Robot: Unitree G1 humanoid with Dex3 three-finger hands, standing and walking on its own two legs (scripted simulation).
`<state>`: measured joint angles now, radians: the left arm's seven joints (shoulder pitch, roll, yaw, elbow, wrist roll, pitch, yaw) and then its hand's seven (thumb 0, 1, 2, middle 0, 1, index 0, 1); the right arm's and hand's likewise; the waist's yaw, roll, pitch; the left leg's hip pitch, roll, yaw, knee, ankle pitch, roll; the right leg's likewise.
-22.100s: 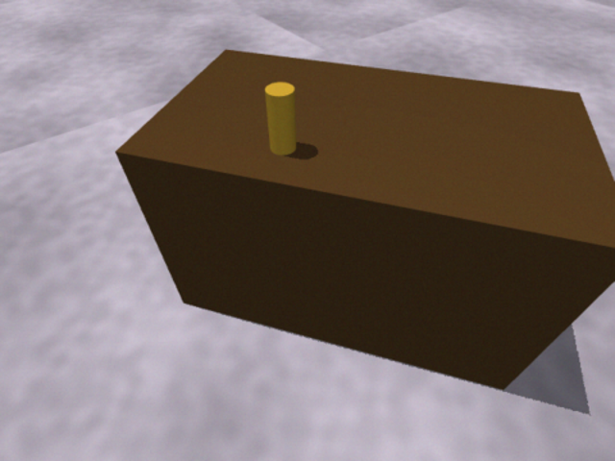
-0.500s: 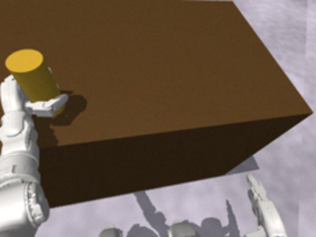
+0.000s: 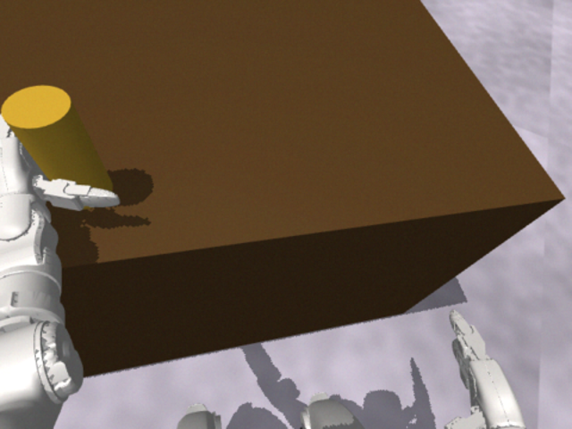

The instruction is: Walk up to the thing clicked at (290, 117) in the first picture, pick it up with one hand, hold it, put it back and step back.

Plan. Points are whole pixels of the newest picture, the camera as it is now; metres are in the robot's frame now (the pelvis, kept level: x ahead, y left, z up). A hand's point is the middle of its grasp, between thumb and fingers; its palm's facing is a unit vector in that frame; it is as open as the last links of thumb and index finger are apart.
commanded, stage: withdraw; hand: left
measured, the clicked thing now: (66, 154) +0.49 +0.24 +0.08
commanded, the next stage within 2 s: rise in 0.24 s
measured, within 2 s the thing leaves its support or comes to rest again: neither
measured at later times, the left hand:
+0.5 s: hand out of the picture +0.47 +0.35 +0.14, palm faces +0.36 -0.91 -0.20, open 17.5 cm
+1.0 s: hand out of the picture +0.31 +0.32 +0.13, palm faces +0.37 -0.84 -0.40, open 17.5 cm
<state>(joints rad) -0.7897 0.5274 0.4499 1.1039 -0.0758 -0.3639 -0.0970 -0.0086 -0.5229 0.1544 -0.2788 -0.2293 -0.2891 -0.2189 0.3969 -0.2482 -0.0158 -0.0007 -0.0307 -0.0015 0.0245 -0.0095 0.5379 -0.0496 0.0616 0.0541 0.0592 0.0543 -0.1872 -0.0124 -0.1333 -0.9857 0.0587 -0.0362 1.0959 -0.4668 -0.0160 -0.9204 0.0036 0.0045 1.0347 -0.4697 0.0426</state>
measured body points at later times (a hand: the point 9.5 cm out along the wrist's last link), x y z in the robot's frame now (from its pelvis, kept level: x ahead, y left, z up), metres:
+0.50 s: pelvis +0.01 +0.01 +0.03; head +0.09 +0.02 +0.47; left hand +0.44 +0.40 +0.16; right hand +0.16 -0.24 -0.01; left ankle +0.02 +0.12 -0.66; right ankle +0.01 -0.15 -0.66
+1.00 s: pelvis +0.03 +0.01 +0.05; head +0.04 +0.00 +0.50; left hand +0.29 +0.36 +0.15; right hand +0.19 -0.24 +0.00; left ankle +0.02 +0.12 -0.66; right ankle +0.01 -0.15 -0.66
